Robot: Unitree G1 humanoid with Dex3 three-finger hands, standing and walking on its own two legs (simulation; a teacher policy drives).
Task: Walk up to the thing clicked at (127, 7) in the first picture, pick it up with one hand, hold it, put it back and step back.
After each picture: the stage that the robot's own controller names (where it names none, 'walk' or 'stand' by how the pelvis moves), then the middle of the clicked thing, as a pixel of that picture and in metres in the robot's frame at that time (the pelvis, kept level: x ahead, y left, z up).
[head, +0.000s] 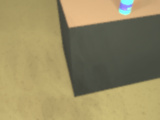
stand; (126, 2) +0.87 -0.21 +0.04
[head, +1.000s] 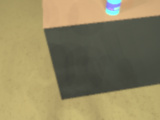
walk; (114, 0) +0.75 -0.11 +0.08
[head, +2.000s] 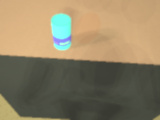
walk; (61, 32) +0.49 +0.15 +0.08
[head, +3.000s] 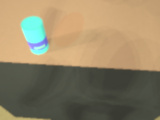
stand; (36, 36) +0.46 +0.19 +0.09
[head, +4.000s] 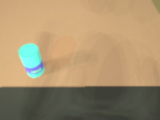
stand; (32, 61) +0.42 +0.22 +0.04
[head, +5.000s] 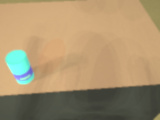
stand; (21, 67) +0.40 +0.24 +0.04
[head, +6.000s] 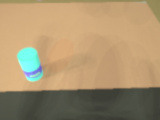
stand; (31, 65) +0.41 +0.22 +0.04
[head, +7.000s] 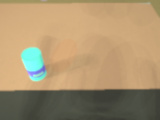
stand; (34, 64) +0.42 +0.21 +0.04
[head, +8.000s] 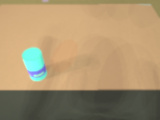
rise first; (35, 64) +0.42 +0.20 +0.04
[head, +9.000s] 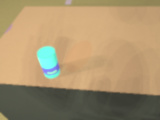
rise first; (49, 62) +0.43 +0.19 +0.04
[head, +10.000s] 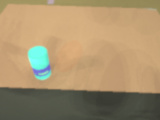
go down; (40, 63) +0.43 +0.17 +0.05
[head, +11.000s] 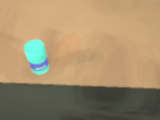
go down; (37, 57) +0.44 +0.18 +0.05
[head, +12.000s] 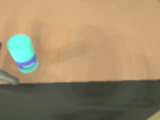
close in; (24, 54) +0.43 +0.19 +0.07
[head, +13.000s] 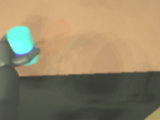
close; (23, 46) +0.45 +0.19 +0.09
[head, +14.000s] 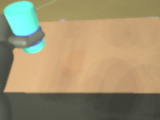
lift; (26, 28) +0.34 +0.16 +0.30
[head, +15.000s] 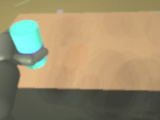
hold; (30, 45) +0.33 +0.17 +0.24
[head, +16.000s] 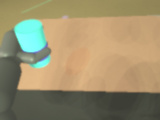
hold; (34, 44) +0.33 +0.16 +0.25
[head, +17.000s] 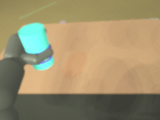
hold; (37, 47) +0.34 +0.15 +0.25
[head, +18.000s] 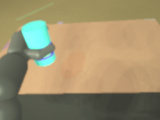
crouch; (40, 44) +0.36 +0.14 +0.25
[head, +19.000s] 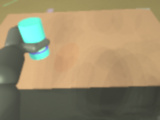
crouch; (35, 39) +0.42 +0.16 +0.20
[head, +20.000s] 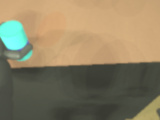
lower; (17, 42) +0.46 +0.19 +0.10
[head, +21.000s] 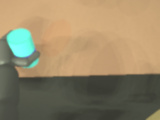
lower; (24, 49) +0.43 +0.19 +0.09
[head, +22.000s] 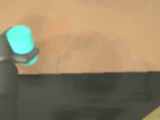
lower; (23, 46) +0.44 +0.19 +0.09
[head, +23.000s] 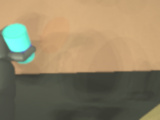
lower; (20, 44) +0.45 +0.20 +0.09
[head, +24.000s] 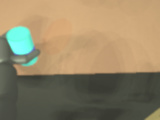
open; (23, 47) +0.44 +0.19 +0.09
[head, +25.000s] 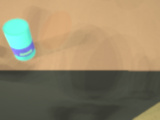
rise; (20, 41) +0.44 +0.19 +0.09
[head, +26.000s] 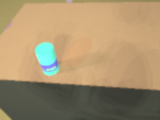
sink last; (48, 59) +0.44 +0.20 +0.06
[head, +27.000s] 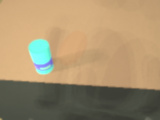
stand; (42, 57) +0.42 +0.18 +0.05
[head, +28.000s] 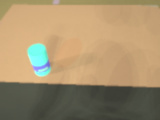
stand; (39, 60) +0.45 +0.20 +0.04
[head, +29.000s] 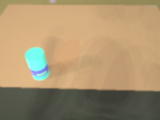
stand; (38, 64) +0.42 +0.20 +0.04
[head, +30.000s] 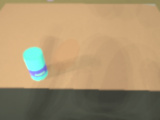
stand; (36, 64) +0.42 +0.20 +0.04
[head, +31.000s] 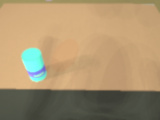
stand; (35, 65) +0.42 +0.21 +0.04
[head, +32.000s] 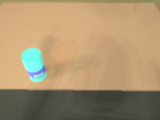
stand; (35, 65) +0.41 +0.21 +0.04
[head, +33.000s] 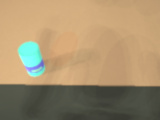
walk; (32, 59) +0.42 +0.21 +0.04
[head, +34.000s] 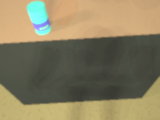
walk; (39, 18) +0.58 +0.21 +0.06
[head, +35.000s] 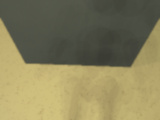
walk; out of the picture +0.90 +0.20 +0.08
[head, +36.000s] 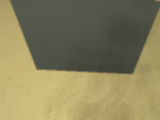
stand; out of the picture +1.05 +0.19 +0.06
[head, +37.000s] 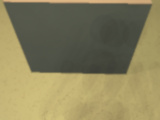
stand; out of the picture +1.06 +0.21 +0.04
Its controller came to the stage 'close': yes
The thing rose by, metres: 0.24
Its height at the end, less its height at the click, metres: +0.00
